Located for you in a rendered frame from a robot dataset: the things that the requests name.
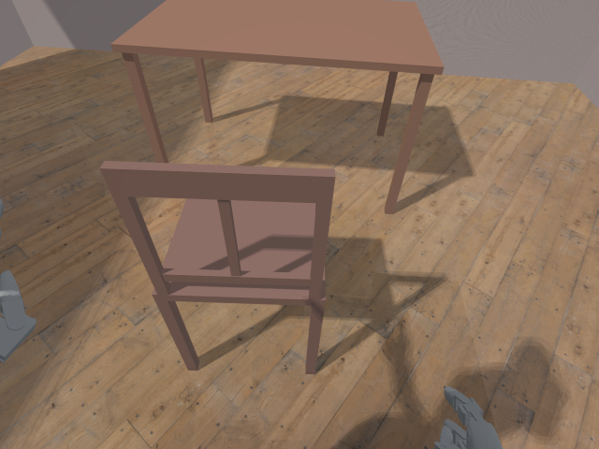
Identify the chair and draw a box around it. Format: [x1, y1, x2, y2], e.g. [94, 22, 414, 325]
[100, 161, 335, 374]

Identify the robot right hand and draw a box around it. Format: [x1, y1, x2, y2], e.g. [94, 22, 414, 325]
[434, 386, 503, 449]

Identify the robot left hand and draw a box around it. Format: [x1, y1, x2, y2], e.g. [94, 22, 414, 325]
[0, 199, 37, 363]

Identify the table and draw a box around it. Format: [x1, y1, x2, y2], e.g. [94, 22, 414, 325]
[110, 0, 444, 214]

